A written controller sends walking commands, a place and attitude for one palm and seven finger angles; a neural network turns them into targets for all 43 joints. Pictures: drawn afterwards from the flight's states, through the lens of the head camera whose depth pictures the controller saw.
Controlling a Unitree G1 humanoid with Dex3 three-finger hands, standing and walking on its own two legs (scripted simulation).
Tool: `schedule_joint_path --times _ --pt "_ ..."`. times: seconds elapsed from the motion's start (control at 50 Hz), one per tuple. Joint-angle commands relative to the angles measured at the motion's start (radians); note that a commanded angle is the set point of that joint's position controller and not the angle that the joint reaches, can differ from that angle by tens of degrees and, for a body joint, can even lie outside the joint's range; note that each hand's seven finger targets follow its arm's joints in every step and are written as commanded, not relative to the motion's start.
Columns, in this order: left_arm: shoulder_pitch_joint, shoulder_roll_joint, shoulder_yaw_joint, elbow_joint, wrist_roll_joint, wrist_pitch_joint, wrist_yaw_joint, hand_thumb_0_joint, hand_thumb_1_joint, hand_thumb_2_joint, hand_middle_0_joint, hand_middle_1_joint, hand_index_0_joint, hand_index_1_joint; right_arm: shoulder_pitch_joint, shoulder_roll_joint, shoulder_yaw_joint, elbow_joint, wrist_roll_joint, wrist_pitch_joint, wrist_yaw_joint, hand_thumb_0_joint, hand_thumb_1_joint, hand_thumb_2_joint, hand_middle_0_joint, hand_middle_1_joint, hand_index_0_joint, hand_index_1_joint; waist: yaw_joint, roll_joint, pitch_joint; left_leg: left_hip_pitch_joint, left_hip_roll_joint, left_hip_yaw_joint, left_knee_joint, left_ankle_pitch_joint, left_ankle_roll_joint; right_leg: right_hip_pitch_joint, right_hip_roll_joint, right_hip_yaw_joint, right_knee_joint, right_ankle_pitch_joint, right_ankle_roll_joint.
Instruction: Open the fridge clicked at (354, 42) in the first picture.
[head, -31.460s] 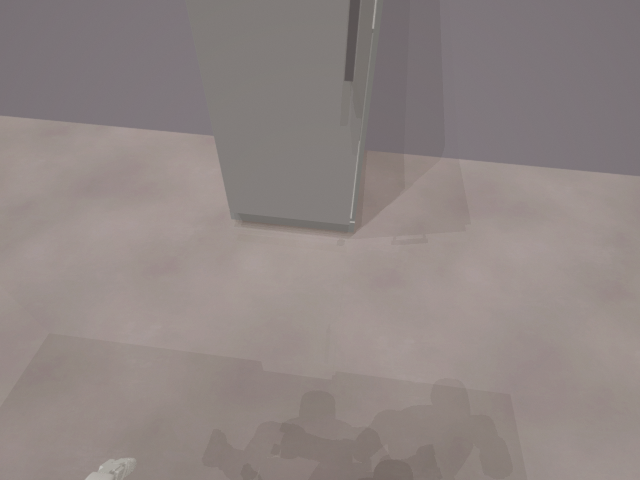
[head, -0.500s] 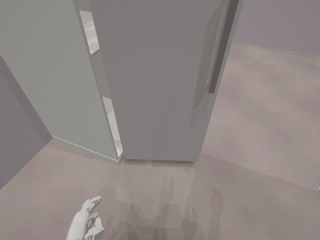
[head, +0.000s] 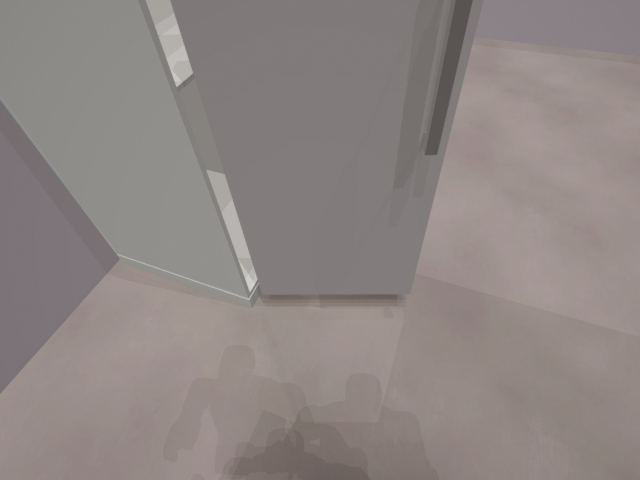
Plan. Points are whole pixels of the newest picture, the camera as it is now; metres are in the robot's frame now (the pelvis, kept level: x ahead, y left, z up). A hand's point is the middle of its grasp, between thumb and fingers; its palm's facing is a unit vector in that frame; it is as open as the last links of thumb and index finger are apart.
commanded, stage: let the arm hang, fingers relaxed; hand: right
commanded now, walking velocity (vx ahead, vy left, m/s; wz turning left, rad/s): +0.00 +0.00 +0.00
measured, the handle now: (448, 47) +0.75 -0.17 +0.17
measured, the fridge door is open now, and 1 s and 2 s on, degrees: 70 70 70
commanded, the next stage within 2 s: look to check the result in 0.72 s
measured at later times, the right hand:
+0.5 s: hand out of the picture +0.09 -0.25 -0.15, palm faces -0.01 +0.94 -0.35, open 7.4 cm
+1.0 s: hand out of the picture +0.11 -0.23 -0.15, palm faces -0.05 +0.95 -0.31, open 7.4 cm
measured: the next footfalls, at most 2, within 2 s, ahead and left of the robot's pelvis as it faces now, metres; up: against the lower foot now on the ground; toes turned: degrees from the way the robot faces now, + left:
none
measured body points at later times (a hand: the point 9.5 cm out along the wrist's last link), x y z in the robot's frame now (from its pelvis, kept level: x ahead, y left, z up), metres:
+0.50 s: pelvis +0.02 +0.00 +0.01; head +0.02 +0.01 +0.46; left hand +0.09 +0.27 -0.14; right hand +0.09 -0.30 -0.12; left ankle -0.01 +0.11 -0.73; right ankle +0.07 -0.10 -0.73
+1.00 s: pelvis +0.04 +0.01 +0.01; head +0.05 +0.01 +0.46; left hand +0.10 +0.30 -0.12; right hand +0.11 -0.28 -0.13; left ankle -0.01 +0.11 -0.73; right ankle +0.07 -0.10 -0.73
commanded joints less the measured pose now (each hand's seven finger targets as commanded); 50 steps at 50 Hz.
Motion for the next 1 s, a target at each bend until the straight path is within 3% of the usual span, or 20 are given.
schedule_joint_path --times 0.0,0.06,0.2,0.38,0.7,0.98 --pt "-0.060 0.143 0.036 -0.027 -0.005 -0.033 0.015 0.000 0.900 0.900 -0.200 -0.300 -0.200 -0.300 -0.028 -0.238 -0.080 -0.011 0.007 -0.055 -0.024 0.000 -0.900 -0.900 0.200 0.300 0.200 0.300 -0.010 -0.156 -0.101 0.017 0.121 -0.158 -0.184 -0.078 0.061 0.060 -0.095 0.125 -0.149 -0.079 -0.031" --pt "-0.027 0.127 0.037 0.009 -0.007 -0.030 0.020 0.000 0.900 0.900 -0.200 -0.300 -0.200 -0.300 -0.031 -0.213 -0.073 0.033 0.009 -0.059 -0.027 0.000 -0.900 -0.900 0.200 0.300 0.200 0.300 0.003 -0.092 -0.076 -0.024 0.129 -0.152 -0.222 -0.075 0.062 0.112 -0.099 0.110 -0.129 -0.034 -0.028" --pt "-0.026 0.141 0.043 0.049 -0.007 -0.030 0.020 0.000 0.900 0.900 -0.200 -0.300 -0.200 -0.300 -0.034 -0.230 -0.074 0.081 0.010 -0.058 -0.030 0.000 -0.900 -0.900 0.200 0.300 0.200 0.300 -0.004 -0.053 -0.037 -0.013 0.122 -0.135 -0.230 -0.085 0.053 0.106 -0.114 0.117 -0.175 -0.056 -0.033" --pt "-0.079 0.154 0.039 0.065 -0.007 -0.037 0.011 0.000 0.900 0.900 -0.200 -0.300 -0.200 -0.300 -0.088 -0.264 -0.073 0.070 0.010 -0.066 -0.033 0.000 -0.900 -0.900 0.200 0.300 0.200 0.300 -0.010 -0.001 -0.053 0.028 0.131 -0.124 -0.225 0.035 0.036 0.143 -0.120 0.107 -0.188 0.079 -0.031" --pt "-0.158 0.200 0.033 0.059 -0.009 -0.051 0.008 0.000 0.900 0.900 -0.200 -0.300 -0.200 -0.300 -0.161 -0.300 -0.079 0.041 0.011 -0.075 -0.033 0.000 -0.900 -0.900 0.200 0.300 0.200 0.300 -0.010 -0.059 -0.114 0.102 0.144 -0.134 -0.238 0.174 0.025 0.217 -0.132 0.093 -0.210 0.215 -0.019" --pt "-0.146 0.210 0.030 0.066 -0.014 -0.048 0.013 0.000 0.900 0.900 -0.200 -0.300 -0.200 -0.300 -0.150 -0.304 -0.077 0.056 0.014 -0.074 -0.036 0.000 -0.900 -0.900 0.200 0.300 0.200 0.300 -0.007 -0.037 -0.112 0.114 0.147 -0.135 -0.256 0.226 0.023 0.256 -0.139 0.079 -0.206 0.238 -0.017"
